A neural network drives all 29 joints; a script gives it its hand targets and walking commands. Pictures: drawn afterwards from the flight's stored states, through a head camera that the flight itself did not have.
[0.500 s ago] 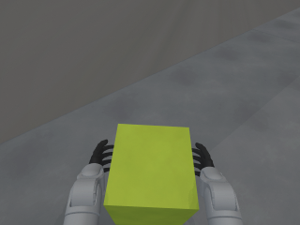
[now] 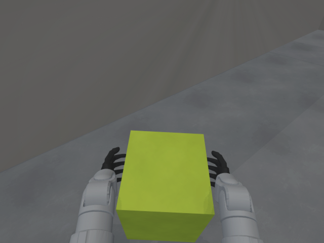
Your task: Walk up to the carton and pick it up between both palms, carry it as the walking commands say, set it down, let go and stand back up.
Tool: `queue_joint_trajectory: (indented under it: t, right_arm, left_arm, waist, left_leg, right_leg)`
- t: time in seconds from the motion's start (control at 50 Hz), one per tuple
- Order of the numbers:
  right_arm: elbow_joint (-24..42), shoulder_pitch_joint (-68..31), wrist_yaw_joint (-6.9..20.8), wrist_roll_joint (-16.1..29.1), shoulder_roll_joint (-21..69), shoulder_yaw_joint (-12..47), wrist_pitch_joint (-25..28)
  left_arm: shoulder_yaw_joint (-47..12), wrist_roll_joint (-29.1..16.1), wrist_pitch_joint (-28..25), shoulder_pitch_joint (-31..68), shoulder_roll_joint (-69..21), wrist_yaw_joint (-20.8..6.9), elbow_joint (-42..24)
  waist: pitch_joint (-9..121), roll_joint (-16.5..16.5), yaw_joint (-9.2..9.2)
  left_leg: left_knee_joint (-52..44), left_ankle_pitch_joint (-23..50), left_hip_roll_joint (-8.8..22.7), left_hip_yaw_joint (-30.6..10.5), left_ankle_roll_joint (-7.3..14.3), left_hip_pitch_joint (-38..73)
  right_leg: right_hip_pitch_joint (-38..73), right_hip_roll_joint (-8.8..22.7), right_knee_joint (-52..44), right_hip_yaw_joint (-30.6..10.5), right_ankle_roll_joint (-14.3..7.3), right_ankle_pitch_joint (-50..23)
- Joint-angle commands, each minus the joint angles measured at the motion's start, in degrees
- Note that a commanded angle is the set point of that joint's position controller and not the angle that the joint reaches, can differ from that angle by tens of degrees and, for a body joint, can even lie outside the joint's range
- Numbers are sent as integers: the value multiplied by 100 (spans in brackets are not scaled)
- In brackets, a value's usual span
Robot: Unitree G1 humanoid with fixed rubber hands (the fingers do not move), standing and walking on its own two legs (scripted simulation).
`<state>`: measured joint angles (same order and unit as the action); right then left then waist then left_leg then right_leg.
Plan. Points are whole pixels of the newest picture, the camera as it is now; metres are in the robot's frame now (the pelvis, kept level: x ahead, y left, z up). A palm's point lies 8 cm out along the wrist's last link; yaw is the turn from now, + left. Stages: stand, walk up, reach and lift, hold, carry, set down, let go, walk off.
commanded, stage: set down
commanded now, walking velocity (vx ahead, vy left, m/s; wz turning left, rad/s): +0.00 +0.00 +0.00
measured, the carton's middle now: (164, 188) +0.31 -0.01 -0.02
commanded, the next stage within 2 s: none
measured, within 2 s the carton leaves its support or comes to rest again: neither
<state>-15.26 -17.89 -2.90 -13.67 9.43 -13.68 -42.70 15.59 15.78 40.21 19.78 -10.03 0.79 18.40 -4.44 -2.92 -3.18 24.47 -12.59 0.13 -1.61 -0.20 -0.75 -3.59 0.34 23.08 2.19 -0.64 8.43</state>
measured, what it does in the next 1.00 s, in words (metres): stands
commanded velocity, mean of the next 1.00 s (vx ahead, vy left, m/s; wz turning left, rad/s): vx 0.00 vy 0.00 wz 0.00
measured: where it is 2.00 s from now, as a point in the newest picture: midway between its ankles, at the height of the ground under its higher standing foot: outside the picture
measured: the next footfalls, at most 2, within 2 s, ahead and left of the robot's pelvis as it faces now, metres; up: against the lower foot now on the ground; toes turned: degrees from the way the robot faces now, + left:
none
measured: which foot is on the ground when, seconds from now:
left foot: down 0.00-1.00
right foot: down 0.00-1.00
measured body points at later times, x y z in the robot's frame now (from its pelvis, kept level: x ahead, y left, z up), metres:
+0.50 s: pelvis +0.01 +0.01 -0.01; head +0.01 -0.02 +0.44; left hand +0.35 +0.14 +0.00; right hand +0.33 -0.16 -0.01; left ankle +0.03 +0.13 -0.74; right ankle +0.06 -0.11 -0.74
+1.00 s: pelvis +0.00 +0.01 -0.05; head +0.15 -0.01 +0.37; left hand +0.37 +0.14 -0.11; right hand +0.35 -0.15 -0.12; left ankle +0.03 +0.13 -0.74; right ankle +0.06 -0.11 -0.74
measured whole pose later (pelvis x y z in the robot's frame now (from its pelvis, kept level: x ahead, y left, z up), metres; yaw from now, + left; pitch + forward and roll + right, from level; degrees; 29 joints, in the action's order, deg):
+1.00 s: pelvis +0.00 +0.01 -0.05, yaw -1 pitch +22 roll +1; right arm -26.7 -24.8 -1.3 -16.3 11.9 -23.0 -11.9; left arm 22.1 15.9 12.0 26.6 -10.1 0.4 29.2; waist 2.5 -1.1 -1.0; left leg 47.1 -19.1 -2.3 -1.6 0.2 -49.7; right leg -53.3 -0.1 45.6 -1.5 0.1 13.9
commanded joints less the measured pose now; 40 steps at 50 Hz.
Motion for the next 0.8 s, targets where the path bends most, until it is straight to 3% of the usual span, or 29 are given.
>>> queue_joint_trajectory:
  t: [0.0,0.04,0.06,0.08,0.1,0.14,0.2,0.24,0.26,0.28,0.3,0.36,0.4,0.42,0.44,0.46,0.48,0.52,0.54,0.56,0.58,0.62,0.64,0.66,0.68,0.7,0.74,0.76,0.78]
  right_arm:
    - [-7,-3299,1318,1144,5665,3100,1]
    - [-332,-3445,1430,1034,5824,2980,211]
    - [-562,-3666,1510,768,5565,2492,335]
    - [-567,-4008,1489,949,5800,2565,476]
    - [-953,-3900,1512,660,5583,2297,505]
    - [-1360,-4031,1604,772,5768,2139,652]
    - [-1456,-4424,1610,371,5548,1663,822]
    - [-1437,-4412,1520,293,5542,1790,848]
    - [-1449,-4491,1523,293,5439,1524,931]
    - [-1789,-3986,1492,134,5354,1293,939]
    - [-1808,-3945,1525,216,5585,1494,956]
    - [-1898,-3334,1429,-188,5246,1197,1106]
    - [-1537,-3487,1469,83,5121,1286,1285]
    - [-1031,-3982,1429,115,5048,1505,1432]
    - [-1587,-3390,1420,-22,5071,1433,1410]
    - [-1395,-3506,1394,183,5256,1745,1559]
    - [-1562,-3251,1414,46,5191,1635,1636]
    - [-1444,-3060,1442,197,5479,1911,1926]
    - [-1722,-2823,1429,105,5172,1527,1946]
    - [-1444,-3001,1449,68,4955,1642,2148]
    - [-1492,-2990,1385,66,5124,1733,2240]
    - [-1701,-3046,1390,96,5120,1843,2345]
    - [-1232,-3206,1348,3,4878,1734,2562]
    - [-1274,-3102,1408,333,5366,2281,2628]
    - [-1458,-3143,1359,192,5146,2186,2690]
    - [-1324,-3051,1378,107,5178,2197,2725]
    - [-1497,-3141,1399,114,5034,1862,2833]
    - [-1645,-2700,1470,202,4745,2032,2898]
    - [-1611,-2746,1410,31,4754,2072,2992]
  left_arm:
    - [-2710,-942,-146,2965,-4911,-1393,251]
    - [-2597,-900,-233,3350,-5152,-1517,685]
    - [-2472,-936,-390,4169,-5141,-1631,611]
    - [-2482,-906,-434,4132,-5308,-1642,739]
    - [-2292,-736,-457,4159,-5346,-1618,1000]
    - [-2193,-667,-551,4229,-5223,-1614,1013]
    - [-1847,-545,-756,4534,-5321,-1695,1294]
    - [-1615,-479,-752,4159,-5186,-1732,1596]
    - [-1396,-289,-849,4000,-4984,-1719,1733]
    - [-1541,-337,-923,4168,-4923,-1713,1728]
    - [-1435,-326,-949,3937,-5016,-1647,1610]
    - [-1542,-328,-1067,3870,-4895,-1663,1528]
    - [-1555,-300,-1179,3722,-4714,-1579,1410]
    - [-1516,-397,-1254,3518,-4995,-1592,1751]
    - [-1442,-375,-1387,3608,-4814,-1535,1671]
    - [-1645,-372,-1545,3275,-4883,-1505,1596]
    - [-1608,-417,-1628,3521,-4877,-1459,1592]
    - [-2086,-542,-1905,3303,-5010,-1387,1321]
    - [-1785,-425,-1930,3217,-4766,-1334,1476]
    - [-1748,-358,-2018,3035,-4836,-1312,1600]
    - [-2006,-477,-2125,3257,-5038,-1317,1557]
    - [-1854,-390,-2323,3347,-4724,-1297,1356]
    - [-2071,-313,-2340,2905,-5124,-1311,1847]
    - [-2393,-517,-2569,3345,-4856,-1306,1080]
    - [-2294,-517,-2625,3394,-4838,-1257,1207]
    - [-2293,-415,-2709,3296,-4580,-1276,1058]
    - [-2163,-121,-2664,2918,-4662,-1208,1759]
    - [-2556,-482,-2809,3268,-4845,-1203,1228]
    - [-2560,-465,-2791,3031,-5002,-1239,1540]
  waist:
    - [992,881,219]
    - [922,537,263]
    - [1391,681,22]
    - [1361,206,253]
    - [1194,226,62]
    - [1409,-263,355]
    - [1549,313,79]
    - [1264,-63,297]
    - [1246,309,374]
    - [911,121,94]
    - [1405,382,386]
    - [1022,318,-161]
    - [1658,-46,134]
    - [1774,292,131]
    - [2018,656,56]
    - [2227,531,373]
    - [2085,548,138]
    - [2635,569,135]
    - [2616,212,155]
    - [2532,296,129]
    - [2678,306,4]
    - [2988,349,318]
    - [3172,221,2]
    - [3586,308,265]
    - [3584,420,199]
    - [3799,379,365]
    - [3446,74,378]
    - [3669,71,49]
    - [3855,24,-51]
  left_leg:
    - [-572,-747,-412,-341,422,-1009]
    - [-460,-893,-432,-303,377,-1178]
    - [-433,-1084,-407,-345,382,-1192]
    - [-421,-969,-394,-327,359,-1422]
    - [-526,-1134,-273,-411,345,-1228]
    - [-467,-1068,-328,-284,297,-1535]
    - [-479,-1652,-158,-505,434,-1780]
    - [-318,-1255,-372,-232,301,-1966]
    - [-335,-1134,-332,-305,394,-1804]
    - [-306,-873,-350,-236,337,-2081]
    - [-212,-916,-425,-290,334,-1641]
    - [-137,-237,-422,-280,303,-1852]
    - [-137,-15,-360,-321,297,-1753]
    - [-29,-4,-409,-334,356,-2126]
    - [63,54,-414,-379,352,-2002]
    - [216,588,-457,-361,363,-2165]
    - [157,436,-473,-343,357,-2152]
    - [266,1169,-428,-457,315,-2002]
    - [266,1057,-413,-507,244,-2264]
    - [360,1400,-488,-512,207,-2362]
    - [351,1088,-492,-579,280,-2108]
    - [520,876,-577,-429,279,-2560]
    - [540,1375,-528,-614,259,-2352]
    - [766,1570,-508,-518,265,-2407]
    - [872,1512,-619,-459,247,-2565]
    - [889,1313,-608,-493,248,-2872]
    - [967,1159,-534,-545,197,-2981]
    - [1107,1654,-486,-599,98,-2819]
    - [1213,1896,-548,-564,69,-2829]
  right_leg:
    - [587,-380,-431,-734,110,1134]
    - [471,-299,-354,-779,19,1376]
    - [328,-388,-302,-704,-20,1632]
    - [571,-288,-135,-756,-37,1118]
    - [323,-428,2,-546,-16,1116]
    - [594,-266,18,-742,-118,1060]
    - [616,-483,232,-683,-38,1378]
    - [816,-236,2,-848,-120,1444]
    - [358,-260,92,-760,-73,1331]
    - [281,-306,125,-733,-79,801]
    - [442,-243,63,-866,-49,1115]
    - [48,-330,135,-725,-88,130]
    - [221,-274,313,-750,-88,-206]
    - [540,-287,380,-776,-16,-340]
    - [375,-349,440,-736,-30,-369]
    - [486,-339,594,-874,2,-1024]
    - [265,-369,624,-756,-2,-884]
    - [157,-477,790,-773,77,-1522]
    - [195,-384,833,-837,-23,-1397]
    - [-57,-449,937,-795,-2,-1679]
    - [-329,-434,866,-798,-5,-1252]
    - [-158,-428,978,-866,-38,-1289]
    - [-645,-478,1150,-708,-15,-1546]
    - [-613,-502,1230,-754,89,-1815]
    - [-620,-480,1269,-801,41,-1933]
    - [-622,-487,1415,-826,25,-1925]
    - [-1559,-576,1644,-611,43,-1265]
    - [-1712,-583,1712,-637,-8,-1482]
    - [-1496,-568,1736,-658,9,-1829]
